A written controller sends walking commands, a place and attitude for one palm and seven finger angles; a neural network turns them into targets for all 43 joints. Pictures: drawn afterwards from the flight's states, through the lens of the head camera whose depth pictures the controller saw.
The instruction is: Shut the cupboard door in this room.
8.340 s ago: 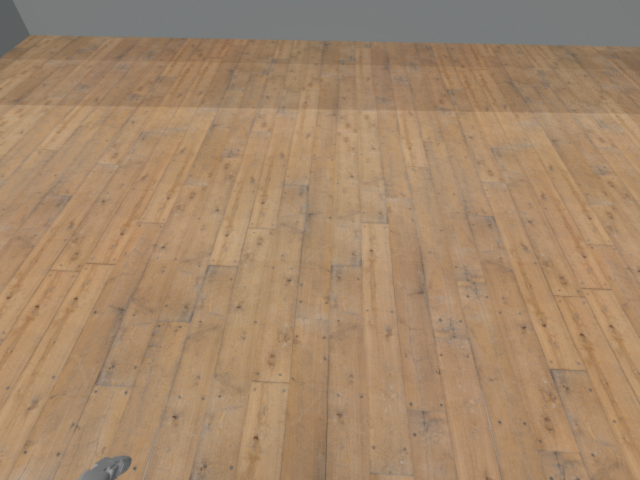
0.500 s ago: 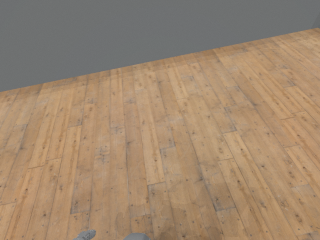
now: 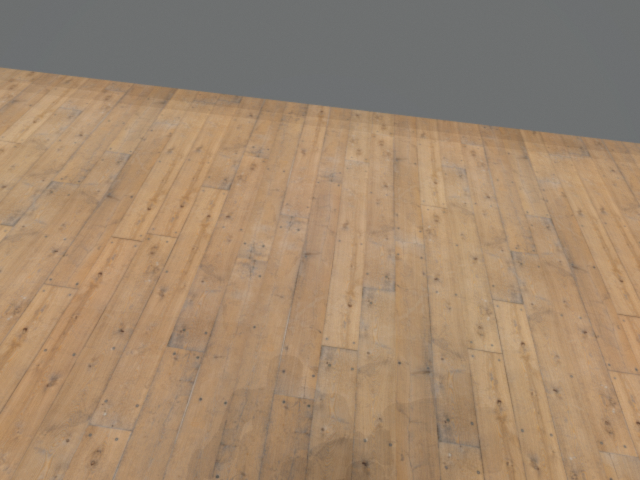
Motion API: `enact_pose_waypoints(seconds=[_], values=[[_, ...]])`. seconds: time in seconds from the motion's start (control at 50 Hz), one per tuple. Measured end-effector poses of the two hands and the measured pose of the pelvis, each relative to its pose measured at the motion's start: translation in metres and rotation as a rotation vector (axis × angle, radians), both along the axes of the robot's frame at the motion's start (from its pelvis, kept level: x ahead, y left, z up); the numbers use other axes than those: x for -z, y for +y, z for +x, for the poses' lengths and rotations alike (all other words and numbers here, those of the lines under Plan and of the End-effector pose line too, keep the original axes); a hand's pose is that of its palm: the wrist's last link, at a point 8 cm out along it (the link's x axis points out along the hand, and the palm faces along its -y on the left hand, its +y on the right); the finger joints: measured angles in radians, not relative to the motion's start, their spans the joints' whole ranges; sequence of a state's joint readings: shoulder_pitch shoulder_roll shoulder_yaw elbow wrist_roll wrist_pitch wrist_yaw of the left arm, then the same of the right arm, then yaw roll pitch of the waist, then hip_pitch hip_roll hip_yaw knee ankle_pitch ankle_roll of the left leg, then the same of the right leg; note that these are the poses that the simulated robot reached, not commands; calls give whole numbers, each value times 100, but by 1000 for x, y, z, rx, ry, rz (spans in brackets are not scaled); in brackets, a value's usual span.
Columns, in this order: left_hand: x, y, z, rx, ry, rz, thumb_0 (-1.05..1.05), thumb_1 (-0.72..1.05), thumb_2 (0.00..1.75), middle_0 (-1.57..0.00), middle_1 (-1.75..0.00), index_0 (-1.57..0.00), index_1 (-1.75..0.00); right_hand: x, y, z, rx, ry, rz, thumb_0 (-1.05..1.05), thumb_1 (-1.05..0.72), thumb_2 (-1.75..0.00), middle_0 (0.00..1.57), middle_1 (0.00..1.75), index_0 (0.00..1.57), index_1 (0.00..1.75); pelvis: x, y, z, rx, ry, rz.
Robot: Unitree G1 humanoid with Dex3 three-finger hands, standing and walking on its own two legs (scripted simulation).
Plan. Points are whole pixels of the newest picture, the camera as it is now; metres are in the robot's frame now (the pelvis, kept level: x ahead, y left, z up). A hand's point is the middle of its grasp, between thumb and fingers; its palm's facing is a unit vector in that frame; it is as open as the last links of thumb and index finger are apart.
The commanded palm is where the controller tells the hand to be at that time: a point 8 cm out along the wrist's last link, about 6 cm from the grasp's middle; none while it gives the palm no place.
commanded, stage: turn or walk to find it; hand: left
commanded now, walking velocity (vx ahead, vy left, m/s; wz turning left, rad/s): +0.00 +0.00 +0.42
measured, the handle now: out of the picture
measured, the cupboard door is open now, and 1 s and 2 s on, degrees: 89 89 89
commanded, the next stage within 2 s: none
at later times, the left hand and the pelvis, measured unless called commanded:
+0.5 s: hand out of the picture +0.08 +0.19 -0.14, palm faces +0.18 -0.95 -0.27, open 7.3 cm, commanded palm none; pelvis -0.02 -0.03 +0.00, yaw +12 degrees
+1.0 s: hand out of the picture -0.14 +0.17 -0.18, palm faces +0.48 -0.84 -0.24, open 7.4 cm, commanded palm none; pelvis -0.07 -0.02 +0.00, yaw +26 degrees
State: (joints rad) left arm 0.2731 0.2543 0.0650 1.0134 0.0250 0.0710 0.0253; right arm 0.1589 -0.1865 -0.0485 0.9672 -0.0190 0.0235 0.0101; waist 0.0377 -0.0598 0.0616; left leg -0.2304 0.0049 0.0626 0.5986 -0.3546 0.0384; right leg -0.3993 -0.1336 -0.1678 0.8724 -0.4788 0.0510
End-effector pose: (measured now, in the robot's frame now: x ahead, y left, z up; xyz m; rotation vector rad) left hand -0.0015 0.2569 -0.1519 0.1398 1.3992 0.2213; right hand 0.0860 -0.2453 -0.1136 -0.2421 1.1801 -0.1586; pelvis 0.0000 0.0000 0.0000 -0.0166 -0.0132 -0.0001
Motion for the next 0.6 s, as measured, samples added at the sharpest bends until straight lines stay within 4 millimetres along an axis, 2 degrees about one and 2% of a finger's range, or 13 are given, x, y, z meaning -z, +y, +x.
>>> enact_pose_waypoints(seconds=[0.12,0.24,0.34,0.46,0.52,0.6], values=[[-16,19,13,-30,-71,3,1,91,90,-20,-30,-20,-30,-11,27,7,-50,-9,9,0,-90,-90,20,30,20,30,-13,14,-2,-50,1,-18],[-27,24,36,-37,-163,29,1,91,90,-20,-30,-20,-30,-7,31,-7,-54,17,24,0,-90,-90,20,30,20,30,-15,16,-6,-94,-2,-7],[-36,15,55,-33,-226,46,1,91,90,-20,-30,-20,-30,3,20,-32,-47,77,35,0,-90,-90,20,30,20,30,-14,7,-11,-134,0,5],[-46,-12,68,-28,-296,68,0,91,90,-20,-30,-20,-30,19,-7,-60,-47,164,55,0,-90,-90,20,30,20,30,-9,-16,-19,-185,11,18],[-47,-28,62,-38,-326,93,0,91,90,-20,-30,-20,-30,33,-24,-65,-57,190,73,1,-90,-90,20,30,20,30,-2,-32,-22,-207,14,32],[-53,-46,31,-85,-304,103,0,91,90,-20,-30,-21,-30,34,-40,-58,-92,202,77,1,-90,-90,20,30,20,30,-6,-44,-27,-260,-1,42]])
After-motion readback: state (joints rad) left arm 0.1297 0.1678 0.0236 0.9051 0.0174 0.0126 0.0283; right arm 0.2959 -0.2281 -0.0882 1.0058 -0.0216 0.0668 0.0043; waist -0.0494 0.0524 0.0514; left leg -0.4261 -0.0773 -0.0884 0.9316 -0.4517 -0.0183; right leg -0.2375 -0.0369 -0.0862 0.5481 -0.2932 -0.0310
